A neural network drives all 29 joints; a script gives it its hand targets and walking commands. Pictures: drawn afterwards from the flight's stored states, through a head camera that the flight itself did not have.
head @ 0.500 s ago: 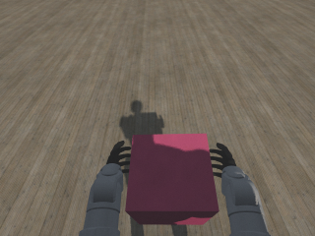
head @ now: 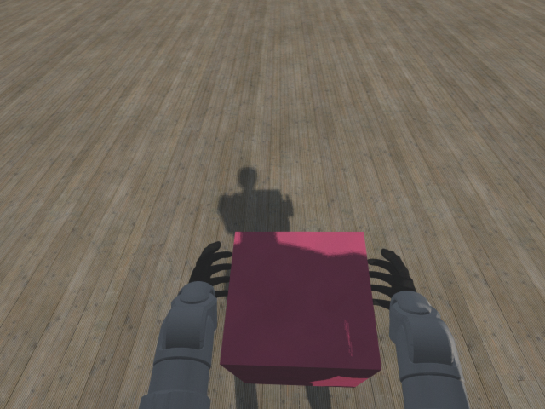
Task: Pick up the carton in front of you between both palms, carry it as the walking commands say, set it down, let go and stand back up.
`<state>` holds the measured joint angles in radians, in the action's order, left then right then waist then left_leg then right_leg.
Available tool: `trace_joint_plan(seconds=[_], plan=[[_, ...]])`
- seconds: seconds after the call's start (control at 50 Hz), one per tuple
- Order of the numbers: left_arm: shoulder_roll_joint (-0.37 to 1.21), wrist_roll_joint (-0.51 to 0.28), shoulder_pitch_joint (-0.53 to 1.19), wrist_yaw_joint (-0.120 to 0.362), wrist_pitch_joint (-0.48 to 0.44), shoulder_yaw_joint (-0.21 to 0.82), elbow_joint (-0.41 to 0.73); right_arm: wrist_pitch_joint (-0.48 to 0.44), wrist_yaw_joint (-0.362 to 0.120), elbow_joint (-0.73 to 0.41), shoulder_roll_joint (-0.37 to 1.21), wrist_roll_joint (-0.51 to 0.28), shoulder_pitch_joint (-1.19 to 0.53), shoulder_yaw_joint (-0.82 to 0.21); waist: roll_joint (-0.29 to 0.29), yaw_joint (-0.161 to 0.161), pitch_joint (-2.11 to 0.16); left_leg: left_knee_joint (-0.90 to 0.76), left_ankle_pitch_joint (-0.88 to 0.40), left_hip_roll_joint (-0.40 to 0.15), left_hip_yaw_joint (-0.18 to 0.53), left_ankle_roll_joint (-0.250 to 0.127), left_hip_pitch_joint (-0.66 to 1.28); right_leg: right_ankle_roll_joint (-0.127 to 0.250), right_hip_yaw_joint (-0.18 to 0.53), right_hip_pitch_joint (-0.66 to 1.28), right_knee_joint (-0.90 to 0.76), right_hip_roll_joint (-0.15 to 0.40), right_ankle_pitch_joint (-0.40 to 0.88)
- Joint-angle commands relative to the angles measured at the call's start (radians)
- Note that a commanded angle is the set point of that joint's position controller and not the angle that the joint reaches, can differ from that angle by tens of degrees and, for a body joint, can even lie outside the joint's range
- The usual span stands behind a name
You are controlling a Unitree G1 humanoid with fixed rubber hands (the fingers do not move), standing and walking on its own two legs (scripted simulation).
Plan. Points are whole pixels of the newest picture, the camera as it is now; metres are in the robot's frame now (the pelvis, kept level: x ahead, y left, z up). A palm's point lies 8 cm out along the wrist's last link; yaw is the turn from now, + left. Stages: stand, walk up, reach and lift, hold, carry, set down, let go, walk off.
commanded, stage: hold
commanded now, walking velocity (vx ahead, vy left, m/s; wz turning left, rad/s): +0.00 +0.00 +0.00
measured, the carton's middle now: (298, 314) +0.30 -0.02 -0.08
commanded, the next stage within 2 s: set down in 0.22 s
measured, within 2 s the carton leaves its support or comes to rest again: neither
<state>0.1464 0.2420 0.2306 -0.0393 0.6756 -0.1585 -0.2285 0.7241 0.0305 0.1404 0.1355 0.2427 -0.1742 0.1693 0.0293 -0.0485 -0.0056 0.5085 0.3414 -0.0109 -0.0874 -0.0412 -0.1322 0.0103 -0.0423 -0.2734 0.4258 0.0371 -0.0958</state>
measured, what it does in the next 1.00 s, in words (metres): lowers itself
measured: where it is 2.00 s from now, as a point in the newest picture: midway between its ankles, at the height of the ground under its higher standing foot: outside the picture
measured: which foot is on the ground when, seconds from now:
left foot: down 0.00-1.00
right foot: down 0.00-1.00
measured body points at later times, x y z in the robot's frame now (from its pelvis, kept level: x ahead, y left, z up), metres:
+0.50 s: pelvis -0.02 -0.07 +0.00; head -0.03 -0.09 +0.45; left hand +0.28 +0.14 +0.02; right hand +0.33 -0.16 +0.01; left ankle -0.04 +0.08 -0.74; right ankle +0.07 -0.16 -0.74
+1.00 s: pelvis -0.06 -0.07 -0.12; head +0.18 -0.05 +0.26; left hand +0.34 +0.16 -0.19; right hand +0.39 -0.13 -0.21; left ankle -0.03 +0.08 -0.74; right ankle +0.07 -0.16 -0.74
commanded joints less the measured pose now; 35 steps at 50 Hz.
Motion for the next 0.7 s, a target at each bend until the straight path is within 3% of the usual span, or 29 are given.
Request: trace_joint_plan(seconds=[0.0, 0.04, 0.08, 0.12, 0.16, 0.18, 0.24, 0.26, 0.32, 0.36, 0.4, 0.46, 0.58, 0.62, 0.68], plan=[[0.922, -0.148, 0.34, 0.2, -0.071, 0.418, 0.009, -0.084, -0.269, -0.104, 0.848, -0.257, -0.546, -0.573, 0.021, 0.088, -0.233, -0.174, -0.512, 0.06, 0.222, 0.022, 0.056, -0.01, 0.124, 0.282, -0.015, -0.144, 0.219], [0.944, -0.157, 0.364, 0.205, -0.069, 0.433, -0.001, -0.087, -0.274, -0.096, 0.862, -0.273, -0.564, -0.593, 0.031, 0.096, -0.254, -0.188, -0.426, 0.067, 0.211, 0.026, 0.077, -0.021, 0.124, 0.28, -0.027, -0.147, 0.157], [0.979, -0.224, 0.429, 0.236, -0.058, 0.508, 0.025, -0.082, -0.26, -0.07, 0.878, -0.245, -0.495, -0.572, -0.004, 0.038, -0.276, -0.193, -0.401, 0.065, 0.202, 0.043, 0.04, -0.016, 0.11, 0.325, -0.03, -0.163, 0.131], [0.997, -0.291, 0.493, 0.272, -0.043, 0.582, 0.029, -0.075, -0.244, -0.018, 0.878, -0.194, -0.425, -0.507, 0.009, -0.042, -0.273, -0.2, -0.385, 0.063, 0.206, 0.06, 0.053, -0.005, 0.099, 0.306, -0.038, -0.172, 0.104], [0.972, -0.287, 0.528, 0.296, -0.036, 0.566, -0.015, -0.076, -0.24, 0.043, 0.875, -0.153, -0.421, -0.444, 0.038, -0.07, -0.22, -0.218, -0.291, 0.064, 0.199, 0.071, 0.003, 0.006, 0.093, 0.296, -0.049, -0.17, 0.048], [0.968, -0.273, 0.544, 0.303, -0.037, 0.547, -0.043, -0.077, -0.241, 0.07, 0.873, -0.136, -0.434, -0.42, 0.022, -0.077, -0.18, -0.224, -0.232, 0.068, 0.191, 0.069, -0.037, 0.007, 0.09, 0.294, -0.056, -0.166, 0.02], [0.914, -0.206, 0.555, 0.302, -0.041, 0.434, -0.123, -0.075, -0.261, 0.109, 0.922, -0.148, -0.555, -0.42, -0.014, -0.039, -0.088, -0.23, -0.083, 0.08, 0.174, 0.05, -0.116, -0.009, 0.081, 0.282, -0.062, -0.156, -0.082], [0.913, -0.193, 0.578, 0.305, -0.048, 0.418, -0.133, -0.075, -0.265, 0.115, 0.955, -0.167, -0.61, -0.433, -0.031, -0.012, -0.098, -0.223, -0.052, 0.085, 0.167, 0.04, -0.14, -0.016, 0.081, 0.308, -0.063, -0.15, -0.104], [0.867, -0.113, 0.636, 0.321, -0.083, 0.275, -0.229, -0.085, -0.278, 0.206, 1.032, -0.194, -0.757, -0.439, -0.081, 0.109, -0.123, -0.2, 0.032, 0.098, 0.149, 0.0, -0.242, -0.04, 0.094, 0.375, -0.057, -0.125, -0.2], [0.815, -0.029, 0.711, 0.327, -0.131, 0.126, -0.34, -0.115, -0.281, 0.317, 1.037, -0.161, -0.856, -0.37, -0.112, 0.17, -0.114, -0.152, 0.075, 0.108, 0.129, -0.015, -0.303, -0.055, 0.113, 0.339, -0.055, -0.111, -0.316], [0.745, 0.058, 0.78, 0.324, -0.189, -0.021, -0.449, -0.17, -0.266, 0.42, 0.993, -0.103, -0.935, -0.264, -0.136, 0.197, -0.105, -0.076, 0.09, 0.113, 0.114, -0.023, -0.358, -0.071, 0.136, 0.251, -0.036, -0.106, -0.384], [0.632, 0.113, 0.826, 0.313, -0.263, -0.108, -0.479, -0.252, -0.208, 0.514, 0.89, -0.024, -0.909, -0.135, -0.11, 0.189, -0.12, 0.019, 0.032, 0.102, 0.122, -0.016, -0.434, -0.088, 0.17, 0.154, 0.026, -0.105, -0.339], [0.568, 0.166, 0.799, 0.302, -0.348, -0.13, -0.489, -0.379, -0.118, 0.562, 0.739, 0.116, -0.809, 0.081, -0.001, 0.112, -0.222, 0.134, -0.042, 0.113, 0.113, 0.016, -0.566, -0.053, 0.15, -0.04, 0.175, -0.127, -0.163], [0.597, 0.134, 0.817, 0.321, -0.403, -0.071, -0.469, -0.445, -0.101, 0.54, 0.741, 0.12, -0.81, 0.059, 0.01, 0.081, -0.321, 0.175, -0.077, 0.126, 0.113, 0.028, -0.623, -0.048, 0.144, -0.058, 0.229, -0.128, -0.046], [0.653, 0.059, 0.889, 0.358, -0.487, 0.038, -0.442, -0.541, -0.089, 0.492, 0.797, 0.066, -0.911, -0.068, -0.005, 0.061, -0.533, 0.273, -0.105, 0.139, 0.115, 0.035, -0.782, -0.039, 0.164, -0.05, 0.34, -0.121, 0.103]])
